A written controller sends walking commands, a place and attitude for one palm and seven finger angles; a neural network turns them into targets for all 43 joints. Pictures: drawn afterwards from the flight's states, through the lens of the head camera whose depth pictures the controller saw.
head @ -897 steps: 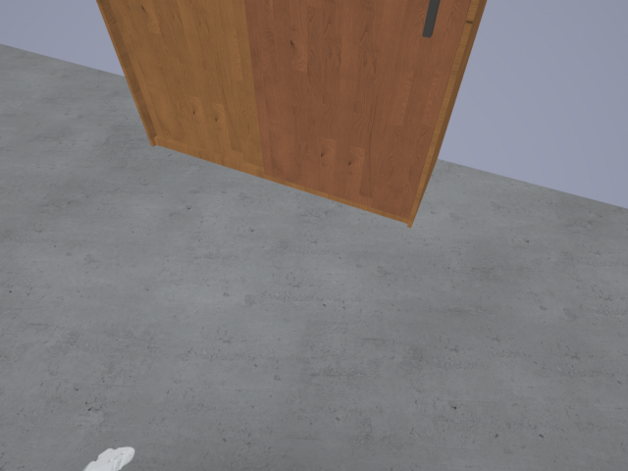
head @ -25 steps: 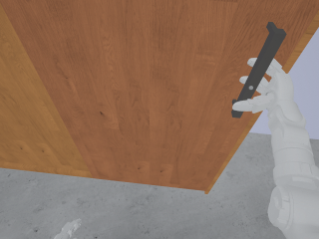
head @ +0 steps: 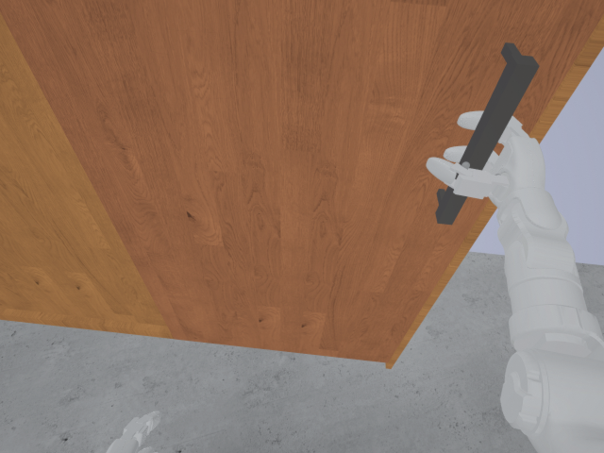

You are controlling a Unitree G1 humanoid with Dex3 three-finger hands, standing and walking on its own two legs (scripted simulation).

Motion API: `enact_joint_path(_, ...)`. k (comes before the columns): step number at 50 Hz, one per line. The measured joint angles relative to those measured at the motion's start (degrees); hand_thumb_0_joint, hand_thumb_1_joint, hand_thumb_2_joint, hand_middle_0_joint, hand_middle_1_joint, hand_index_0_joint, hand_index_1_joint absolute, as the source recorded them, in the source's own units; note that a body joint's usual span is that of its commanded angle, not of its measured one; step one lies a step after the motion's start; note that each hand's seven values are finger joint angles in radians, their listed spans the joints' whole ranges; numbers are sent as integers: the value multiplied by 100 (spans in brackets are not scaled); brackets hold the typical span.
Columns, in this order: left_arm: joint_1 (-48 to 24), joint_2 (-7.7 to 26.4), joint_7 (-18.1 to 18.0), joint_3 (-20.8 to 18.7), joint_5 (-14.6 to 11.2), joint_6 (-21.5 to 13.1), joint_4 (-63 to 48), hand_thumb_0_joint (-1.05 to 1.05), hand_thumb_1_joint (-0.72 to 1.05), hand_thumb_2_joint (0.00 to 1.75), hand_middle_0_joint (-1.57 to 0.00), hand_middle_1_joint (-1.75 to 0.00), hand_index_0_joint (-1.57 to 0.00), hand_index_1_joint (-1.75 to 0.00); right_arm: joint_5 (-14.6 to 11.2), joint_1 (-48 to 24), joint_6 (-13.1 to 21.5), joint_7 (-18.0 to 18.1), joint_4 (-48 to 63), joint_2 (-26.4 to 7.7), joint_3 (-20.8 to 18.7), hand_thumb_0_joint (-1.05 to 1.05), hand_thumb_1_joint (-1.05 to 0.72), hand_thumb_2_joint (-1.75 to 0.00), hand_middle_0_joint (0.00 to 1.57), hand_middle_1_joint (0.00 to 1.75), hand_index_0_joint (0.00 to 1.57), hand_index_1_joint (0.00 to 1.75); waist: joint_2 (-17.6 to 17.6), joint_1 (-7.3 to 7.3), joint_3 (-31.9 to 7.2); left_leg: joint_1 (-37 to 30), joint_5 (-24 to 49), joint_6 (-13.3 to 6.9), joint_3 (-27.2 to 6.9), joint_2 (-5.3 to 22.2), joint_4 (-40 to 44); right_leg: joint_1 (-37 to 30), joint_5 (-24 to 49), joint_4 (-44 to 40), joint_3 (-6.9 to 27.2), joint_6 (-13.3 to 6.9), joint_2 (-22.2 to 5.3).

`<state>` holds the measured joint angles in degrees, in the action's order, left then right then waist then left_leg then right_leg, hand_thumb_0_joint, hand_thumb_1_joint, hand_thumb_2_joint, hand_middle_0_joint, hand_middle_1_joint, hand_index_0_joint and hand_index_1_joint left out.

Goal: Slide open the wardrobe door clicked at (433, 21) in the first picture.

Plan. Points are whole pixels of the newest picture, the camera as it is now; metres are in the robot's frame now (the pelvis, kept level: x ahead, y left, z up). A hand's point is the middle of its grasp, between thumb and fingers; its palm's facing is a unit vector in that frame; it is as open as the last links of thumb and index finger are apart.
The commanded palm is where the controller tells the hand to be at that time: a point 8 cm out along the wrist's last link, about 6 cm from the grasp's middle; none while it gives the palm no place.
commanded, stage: grip the handle and tug to test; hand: right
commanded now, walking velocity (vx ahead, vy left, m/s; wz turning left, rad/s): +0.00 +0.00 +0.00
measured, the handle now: (472, 145) +0.50 -0.18 +0.17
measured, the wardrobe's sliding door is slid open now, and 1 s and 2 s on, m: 0.00 0.00 0.03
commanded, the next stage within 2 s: tug the door sideways, standing still in 0.98 s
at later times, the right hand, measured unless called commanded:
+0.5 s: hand (466, 165) +0.45 -0.16 +0.18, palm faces +0.03 +1.00 -0.01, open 5.7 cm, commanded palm +0.42 -0.20 +0.18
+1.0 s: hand (465, 166) +0.45 -0.16 +0.18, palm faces +0.03 +1.00 +0.00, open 5.8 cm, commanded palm +0.39 -0.21 +0.18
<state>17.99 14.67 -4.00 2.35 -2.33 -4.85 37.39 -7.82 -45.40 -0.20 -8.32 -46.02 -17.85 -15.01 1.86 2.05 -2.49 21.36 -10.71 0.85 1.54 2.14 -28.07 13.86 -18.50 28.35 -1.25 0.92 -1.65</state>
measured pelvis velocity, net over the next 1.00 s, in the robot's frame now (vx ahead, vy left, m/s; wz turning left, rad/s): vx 0.01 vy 0.00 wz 0.03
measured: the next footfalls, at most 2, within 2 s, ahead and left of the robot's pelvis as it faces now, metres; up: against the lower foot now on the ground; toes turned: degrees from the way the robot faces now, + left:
none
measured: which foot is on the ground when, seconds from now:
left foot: down 0.00-1.00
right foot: down 0.00-1.00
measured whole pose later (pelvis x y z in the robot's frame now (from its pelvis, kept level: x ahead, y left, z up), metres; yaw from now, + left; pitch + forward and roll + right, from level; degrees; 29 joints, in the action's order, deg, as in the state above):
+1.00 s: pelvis +0.01 +0.00 +0.00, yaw +2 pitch +4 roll +0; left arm 17.1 15.1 -3.8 1.8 -2.6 -3.7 35.7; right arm -9.0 -37.5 -4.2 -7.4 -34.4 -17.0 -16.6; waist 2.3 2.1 -2.8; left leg 19.6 -10.9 0.8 0.3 1.2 -26.9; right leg 11.0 -18.7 26.1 -2.7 1.1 -2.3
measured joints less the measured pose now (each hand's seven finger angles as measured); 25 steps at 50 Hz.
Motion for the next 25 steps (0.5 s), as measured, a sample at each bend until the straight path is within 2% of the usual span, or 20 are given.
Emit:
enact_joint_path(12,-15,31,-22,-33,1,-3,41,1,91,90,-20,-30,-20,-29,-16,15,-52,99,95,47,73,1,-67,-81,42,136,41,136,4,-30,19,-48,-15,-5,39,7,13,-33,3,-17,40,6,3)
enact_joint_path(25,-74,15,-46,-5,2,21,-6,1,91,90,-20,-30,-20,-29,-6,-80,1,35,-79,11,31,1,-68,-81,42,139,41,139,-4,-15,27,-26,-9,-19,52,3,-4,-7,14,-1,54,17,-3)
